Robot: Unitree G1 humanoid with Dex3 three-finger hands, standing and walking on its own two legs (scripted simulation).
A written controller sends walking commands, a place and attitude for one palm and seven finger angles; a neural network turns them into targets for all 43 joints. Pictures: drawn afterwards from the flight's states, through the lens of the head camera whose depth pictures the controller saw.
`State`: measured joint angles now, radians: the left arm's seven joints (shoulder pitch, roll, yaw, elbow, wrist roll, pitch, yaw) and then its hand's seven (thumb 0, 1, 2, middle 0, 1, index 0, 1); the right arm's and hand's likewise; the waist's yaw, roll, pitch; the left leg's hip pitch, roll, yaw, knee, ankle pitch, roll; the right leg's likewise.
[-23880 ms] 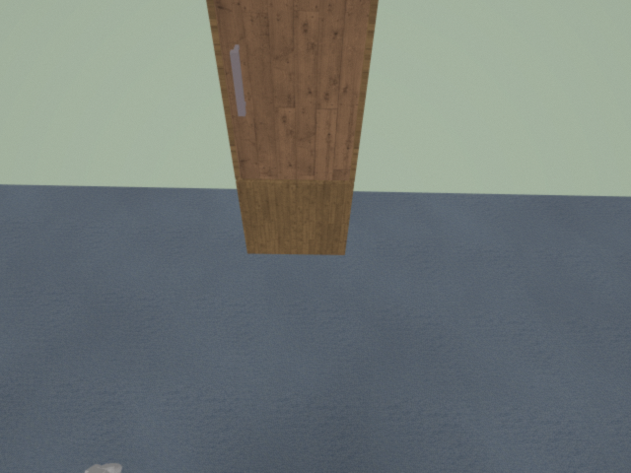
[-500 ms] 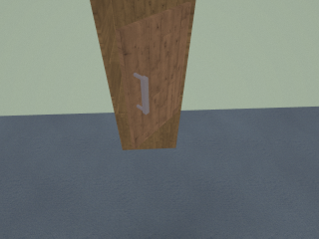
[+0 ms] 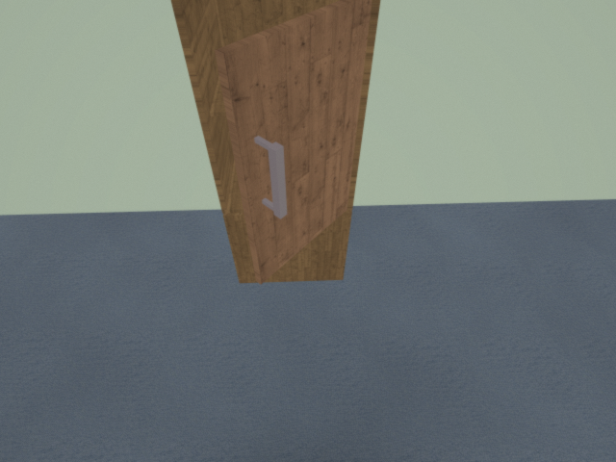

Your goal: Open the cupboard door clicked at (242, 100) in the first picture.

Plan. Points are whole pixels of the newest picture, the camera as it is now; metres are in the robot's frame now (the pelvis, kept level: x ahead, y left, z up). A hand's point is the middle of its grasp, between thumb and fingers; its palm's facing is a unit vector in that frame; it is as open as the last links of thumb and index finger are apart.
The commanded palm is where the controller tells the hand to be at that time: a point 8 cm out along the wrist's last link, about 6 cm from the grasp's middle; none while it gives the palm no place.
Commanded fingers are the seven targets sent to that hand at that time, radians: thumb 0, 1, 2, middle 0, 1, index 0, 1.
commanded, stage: look to check the result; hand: left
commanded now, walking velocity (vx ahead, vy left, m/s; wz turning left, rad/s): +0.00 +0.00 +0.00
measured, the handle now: (271, 178) +0.60 +0.11 +0.00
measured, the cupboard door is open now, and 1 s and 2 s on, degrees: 46 46 46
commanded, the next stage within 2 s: walk to a spot facing it in 0.14 s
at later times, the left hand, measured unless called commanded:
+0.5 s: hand out of the picture -0.01 +0.16 -0.19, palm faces +0.02 -0.98 -0.18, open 7.4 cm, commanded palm none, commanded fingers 0.00 0.90 0.90 -0.20 -0.30 -0.20 -0.30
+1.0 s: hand out of the picture +0.11 +0.15 -0.16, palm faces -0.29 -0.91 -0.29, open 7.4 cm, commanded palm none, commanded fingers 0.00 0.90 0.90 -0.20 -0.30 -0.20 -0.30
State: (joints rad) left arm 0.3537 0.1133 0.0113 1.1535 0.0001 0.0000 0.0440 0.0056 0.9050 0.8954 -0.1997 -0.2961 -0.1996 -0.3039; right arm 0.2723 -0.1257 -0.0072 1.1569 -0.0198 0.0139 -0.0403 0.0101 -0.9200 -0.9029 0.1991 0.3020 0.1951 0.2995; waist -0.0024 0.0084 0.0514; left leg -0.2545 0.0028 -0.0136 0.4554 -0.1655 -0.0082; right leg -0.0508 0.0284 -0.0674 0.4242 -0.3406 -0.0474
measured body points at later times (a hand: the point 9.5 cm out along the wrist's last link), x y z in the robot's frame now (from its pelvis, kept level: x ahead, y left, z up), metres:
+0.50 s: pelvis +0.01 +0.00 -0.01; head +0.03 +0.00 +0.44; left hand -0.01 +0.22 -0.17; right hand +0.01 -0.23 -0.17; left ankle +0.05 +0.13 -0.74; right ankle -0.07 -0.08 -0.74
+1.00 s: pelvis -0.02 -0.03 +0.00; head +0.02 -0.06 +0.44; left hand +0.12 +0.20 -0.14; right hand -0.02 -0.31 -0.15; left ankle +0.03 +0.11 -0.68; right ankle -0.04 -0.12 -0.74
